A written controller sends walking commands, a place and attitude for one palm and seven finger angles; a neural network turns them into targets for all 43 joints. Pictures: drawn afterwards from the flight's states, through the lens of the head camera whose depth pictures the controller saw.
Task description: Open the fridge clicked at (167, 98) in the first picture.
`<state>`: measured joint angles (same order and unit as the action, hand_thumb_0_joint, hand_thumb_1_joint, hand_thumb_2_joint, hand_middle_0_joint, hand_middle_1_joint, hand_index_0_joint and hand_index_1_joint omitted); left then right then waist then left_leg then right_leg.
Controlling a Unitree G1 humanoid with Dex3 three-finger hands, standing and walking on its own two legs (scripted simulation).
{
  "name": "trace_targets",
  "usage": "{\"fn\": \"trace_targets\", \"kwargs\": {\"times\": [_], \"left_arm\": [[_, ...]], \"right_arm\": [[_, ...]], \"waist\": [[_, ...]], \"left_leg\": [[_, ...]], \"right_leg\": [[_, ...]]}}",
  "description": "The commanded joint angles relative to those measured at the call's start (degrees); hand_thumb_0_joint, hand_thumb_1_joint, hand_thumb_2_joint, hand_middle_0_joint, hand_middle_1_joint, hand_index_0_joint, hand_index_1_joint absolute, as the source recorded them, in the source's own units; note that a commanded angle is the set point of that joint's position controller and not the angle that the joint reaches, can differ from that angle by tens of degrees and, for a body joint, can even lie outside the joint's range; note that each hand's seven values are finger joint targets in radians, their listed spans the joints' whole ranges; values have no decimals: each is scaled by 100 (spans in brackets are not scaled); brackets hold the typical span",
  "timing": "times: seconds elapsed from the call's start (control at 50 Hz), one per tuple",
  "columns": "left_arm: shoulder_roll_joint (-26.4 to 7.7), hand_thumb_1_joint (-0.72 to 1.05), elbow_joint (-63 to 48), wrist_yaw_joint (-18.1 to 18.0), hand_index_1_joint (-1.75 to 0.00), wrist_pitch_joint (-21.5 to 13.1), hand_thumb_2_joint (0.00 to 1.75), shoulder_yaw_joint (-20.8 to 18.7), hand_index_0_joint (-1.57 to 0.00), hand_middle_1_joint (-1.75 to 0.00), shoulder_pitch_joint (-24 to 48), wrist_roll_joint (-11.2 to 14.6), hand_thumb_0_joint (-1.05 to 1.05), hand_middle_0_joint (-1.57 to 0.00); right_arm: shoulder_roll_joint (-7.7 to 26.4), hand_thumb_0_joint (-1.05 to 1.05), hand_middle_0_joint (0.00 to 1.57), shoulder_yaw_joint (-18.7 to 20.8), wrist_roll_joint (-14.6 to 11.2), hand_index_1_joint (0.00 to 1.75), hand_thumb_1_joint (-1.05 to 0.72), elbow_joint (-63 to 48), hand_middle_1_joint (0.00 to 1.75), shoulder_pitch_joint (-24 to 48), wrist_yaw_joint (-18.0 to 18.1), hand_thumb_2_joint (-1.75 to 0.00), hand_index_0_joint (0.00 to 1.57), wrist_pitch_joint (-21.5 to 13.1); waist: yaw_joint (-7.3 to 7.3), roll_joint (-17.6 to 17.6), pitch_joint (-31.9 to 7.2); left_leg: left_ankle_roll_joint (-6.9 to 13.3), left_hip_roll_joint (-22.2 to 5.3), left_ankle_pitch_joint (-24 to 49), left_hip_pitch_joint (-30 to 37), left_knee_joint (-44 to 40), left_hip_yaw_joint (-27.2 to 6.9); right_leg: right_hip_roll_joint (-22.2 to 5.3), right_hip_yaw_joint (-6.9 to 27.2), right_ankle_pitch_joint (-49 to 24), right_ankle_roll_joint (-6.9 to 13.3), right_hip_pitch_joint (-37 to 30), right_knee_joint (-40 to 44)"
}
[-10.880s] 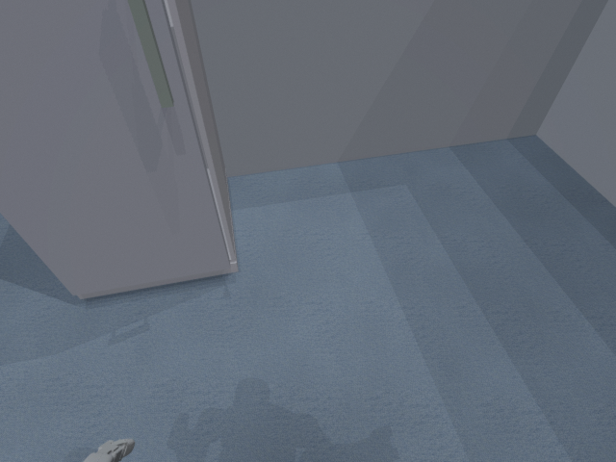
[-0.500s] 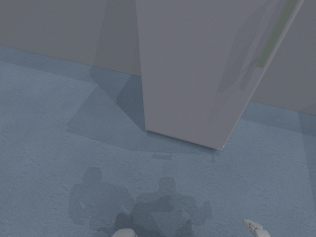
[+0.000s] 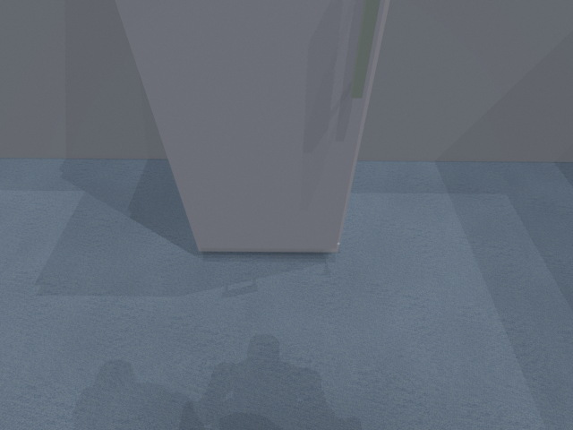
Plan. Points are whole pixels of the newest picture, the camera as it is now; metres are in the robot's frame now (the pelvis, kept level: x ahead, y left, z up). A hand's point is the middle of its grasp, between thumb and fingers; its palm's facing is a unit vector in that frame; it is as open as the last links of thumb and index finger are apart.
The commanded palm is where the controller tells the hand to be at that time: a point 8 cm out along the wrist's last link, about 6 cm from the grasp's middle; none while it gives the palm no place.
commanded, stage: take the last steps up to it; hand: right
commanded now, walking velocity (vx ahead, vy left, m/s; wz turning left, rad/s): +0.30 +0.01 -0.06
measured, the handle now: (366, 20) +0.84 -0.14 +0.19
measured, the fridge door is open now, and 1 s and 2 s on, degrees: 0 0 0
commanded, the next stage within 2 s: come to a stop and stand still in 1.00 s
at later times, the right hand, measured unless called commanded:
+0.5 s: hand (415, 428) +0.17 -0.20 -0.17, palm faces -0.02 +0.99 -0.15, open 7.4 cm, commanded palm none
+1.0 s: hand (373, 362) +0.27 -0.14 -0.17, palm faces +0.11 +0.98 -0.18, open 7.3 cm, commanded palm none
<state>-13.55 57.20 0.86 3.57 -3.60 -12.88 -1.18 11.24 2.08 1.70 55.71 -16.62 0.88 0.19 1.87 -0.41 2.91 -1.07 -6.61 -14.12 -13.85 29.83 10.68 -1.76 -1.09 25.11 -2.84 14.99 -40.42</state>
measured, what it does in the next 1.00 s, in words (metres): walks ahead: right foot, then left foot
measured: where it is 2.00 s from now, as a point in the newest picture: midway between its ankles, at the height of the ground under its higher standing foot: (276, 404)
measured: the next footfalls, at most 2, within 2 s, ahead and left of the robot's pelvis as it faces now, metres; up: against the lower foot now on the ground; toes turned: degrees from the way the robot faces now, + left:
right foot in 0.04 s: +0.01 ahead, -0.12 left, +0.00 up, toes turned -3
left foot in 0.62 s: +0.30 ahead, +0.12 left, +0.00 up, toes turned +8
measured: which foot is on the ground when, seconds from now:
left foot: down 0.00-0.04, up 0.06-0.60, down 0.62-1.00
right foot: up 0.00-0.02, down 0.04-0.62, up 0.64-1.00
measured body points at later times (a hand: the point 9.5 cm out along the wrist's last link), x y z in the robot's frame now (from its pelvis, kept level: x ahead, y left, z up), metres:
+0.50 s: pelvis +0.10 -0.02 +0.00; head +0.11 -0.03 +0.45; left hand -0.01 +0.18 -0.14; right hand +0.17 -0.25 -0.15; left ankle +0.21 +0.11 -0.68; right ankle -0.02 -0.12 -0.73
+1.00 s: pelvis +0.27 +0.03 +0.00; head +0.27 +0.03 +0.45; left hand +0.34 +0.26 -0.14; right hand +0.26 -0.20 -0.15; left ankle +0.26 +0.11 -0.73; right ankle +0.33 -0.10 -0.71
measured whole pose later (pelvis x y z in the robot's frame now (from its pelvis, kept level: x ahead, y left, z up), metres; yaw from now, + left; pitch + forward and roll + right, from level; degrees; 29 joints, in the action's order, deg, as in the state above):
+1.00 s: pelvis +0.27 +0.03 +0.00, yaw -2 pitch -1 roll +2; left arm -9.6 58.3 0.5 -1.2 -3.4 -12.4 -1.7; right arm 9.2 2.2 1.2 62.9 -17.1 0.6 -3.6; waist 1.0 1.2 0.2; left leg 3.5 1.3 -13.8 -8.6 23.0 11.0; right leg -6.5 -4.1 15.5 -1.4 25.2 -42.0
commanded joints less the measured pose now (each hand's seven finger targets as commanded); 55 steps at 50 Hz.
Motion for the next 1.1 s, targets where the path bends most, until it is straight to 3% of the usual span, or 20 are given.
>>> {"fn": "trace_targets", "kwargs": {"times": [0.0, 0.02, 0.04, 0.08, 0.18, 0.36, 0.48, 0.52, 0.56, 0.58, 0.6, 0.62, 0.66, 0.72, 0.76, 0.82, 0.94, 1.02, 1.04, 1.08], "left_arm": [[-583, 90, -63, -66, -30, -401, 90, -75, -20, -30, -913, 1, 0, -20], [-1103, 90, -29, -108, -30, -406, 90, -188, -20, -30, -1227, -54, 0, -20], [-1182, 90, -6, -143, -30, -378, 90, -186, -20, -30, -1298, -54, 0, -20], [-677, 90, 1, -222, -30, -447, 90, -26, -20, -30, -840, -44, 0, -20], [-371, 90, 111, -267, -30, -656, 90, 69, -20, -30, -919, 45, 0, -20], [-149, 90, 521, -364, -30, -766, 90, 87, -20, -30, -1755, 24, 0, -20], [-192, 90, 747, -374, -30, -749, 90, 48, -20, -30, -2015, -60, 0, -20], [-289, 90, 774, -362, -30, -740, 90, 33, -20, -30, -1869, -39, 0, -20], [-342, 90, 757, -331, -30, -742, 90, 5, -20, -30, -1759, 27, 0, -20], [-161, 90, 691, -261, -30, -757, 90, 16, -20, -30, -1802, 86, 0, -20], [164, 90, 546, -241, -30, -758, 90, 69, -20, -30, -2076, 137, 0, -20], [14, 90, 432, -240, -30, -711, 90, 41, -20, -30, -1607, 154, 0, -20], [207, 90, 338, -166, -30, -649, 90, 7, -20, -30, -1113, 78, 0, -20], [465, 90, 463, -122, -30, -431, 90, 17, -20, -30, -1432, -42, 0, -20], [494, 90, 466, -105, -30, -353, 90, 22, -20, -30, -1564, -58, 0, -20], [495, 90, 270, -47, -30, -351, 90, 19, -20, -30, -1230, -54, 0, -20], [422, 90, -31, -7, -30, -565, 90, 64, -20, -30, -186, -22, 0, -20], [272, 90, 152, -63, -30, -690, 90, 95, -20, -30, -471, -16, 0, -20], [24, 90, 281, -101, -30, -736, 90, 55, -20, -30, -792, -21, 0, -20], [-591, 90, 441, -192, -30, -675, 90, -53, -20, -30, -1441, -36, 0, -20]], "right_arm": [[769, 0, 20, 212, -101, 30, -90, -234, 30, 25, 6, -90, 20, -34], [325, 0, 20, 108, -87, 30, -90, -425, 30, 201, -39, -90, 20, -14], [474, 0, 20, 92, -38, 30, -90, -532, 30, 622, -39, -90, 20, -20], [461, 0, 20, 126, 13, 30, -90, -266, 30, 661, -89, -90, 20, -13], [363, 0, 20, 94, -15, 30, -90, 199, 30, 50, -184, -90, 20, -49], [215, 0, 20, 107, -60, 30, -90, -18, 30, 866, -190, -90, 20, -35], [30, 0, 20, 62, -97, 30, -90, -255, 30, 1589, -239, -90, 20, -156], [113, 0, 20, 92, -105, 30, -90, -122, 30, 1057, -218, -90, 20, -215], [360, 0, 20, 180, -67, 30, -90, 330, 30, -295, -177, -90, 20, -319], [790, 0, 20, 299, -14, 30, -90, 547, 30, -1069, -114, -90, 20, -402], [1315, 0, 20, 430, -55, 30, -90, 649, 30, -1583, -36, -90, 20, -421], [1362, 0, 20, 426, -154, 30, -90, 626, 30, -1392, -5, -90, 20, -372], [883, 0, 20, 308, -134, 30, -90, 339, 30, -265, 1, -90, 20, -341], [302, 0, 20, 114, -86, 30, -90, 221, 30, 421, 46, -90, 20, -388], [209, 0, 20, 75, -65, 30, -90, 243, 30, 385, 44, -90, 20, -416], [287, 0, 20, 110, -48, 30, -90, 262, 30, 245, 38, -90, 20, -457], [483, 0, 20, 154, -31, 30, -90, 538, 30, -380, 2, -90, 20, -472], [399, 0, 20, 126, -84, 30, -90, 673, 30, -458, 17, -90, 20, -402], [254, 0, 20, 84, -107, 30, -90, 674, 30, -523, 4, -90, 20, -376], [-56, 0, 20, -17, -118, 30, -90, 491, 30, -374, -8, -90, 20, -367]], "waist": [[-449, 548, -561], [-639, 2162, -217], [-761, 1605, 212], [-525, 1338, 740], [-257, 769, 553], [-415, 669, 738], [-586, 784, 708], [-311, 836, 419], [298, 472, -296], [589, -180, -831], [551, -1468, -1578], [554, -826, -1186], [202, -265, 21], [-375, -216, 340], [-505, -557, 242], [-470, -473, 194], [-57, -377, 49], [-240, -164, -163], [-350, 365, -384], [-559, 1629, -527]], "left_leg": [[122, -385, -1631, -1283, 363, -572], [-159, 314, -2004, -2424, 1787, 7], [-45, 182, -1867, -2590, 2409, -571], [7, 39, -1108, -2493, 2951, -865], [-155, 91, -19, -2398, 3365, -792], [-169, -33, 263, -3094, 2812, -767], [128, 180, 22, -2280, 1159, -482], [289, 463, -87, -1139, 638, -299], [396, 653, 655, 806, -6, -207], [751, -266, 850, 2281, -73, -1190], [1423, -1929, 1600, 3174, -683, -3655], [1658, -2074, 849, 2411, -1275, -3807], [1388, -1700, -1436, 520, -1860, -3314], [947, -1134, -896, -867, -2111, -1831], [881, -899, -489, -1019, -2156, -1306], [1000, -807, -215, -865, -2194, -1142], [1145, -968, 933, 446, -1693, -1351], [811, -657, 1391, 290, -731, -1013], [564, -311, 1196, -201, 10, -749], [139, 504, -1968, -1639, 2203, -241]], "right_leg": [[-591, 746, -160, 422, -1846, 2334], [-1862, 2421, 512, 921, -1924, 2971], [-2182, 2711, 673, 1311, -1365, 3211], [-1705, 2153, 567, 1178, -766, 3327], [-1159, 919, -1758, 1012, -1194, 3118], [-1442, 772, -3455, 1183, -1893, 2930], [-1419, 555, -4260, 1152, -1959, 2525], [-1356, 354, -5361, 1086, -1646, 1935], [-993, 74, -5419, 790, -1066, 473], [-642, -158, -3935, 577, 174, -919], [283, -300, 497, 357, 1399, -2878], [54, 263, 773, 531, 1603, -3686], [-395, 258, -95, 561, 1822, -3872], [-591, 188, -692, 392, 1184, -3167], [-577, 32, -845, 289, 994, -2607], [-604, -127, -1083, 187, 1009, -1673], [-428, -359, -909, 159, 1067, 71], [-219, -546, -1601, 182, -328, 1392], [-519, -156, -2204, 320, -1197, 1622], [-2289, 1684, -3677, 1387, -2060, 2267]]}}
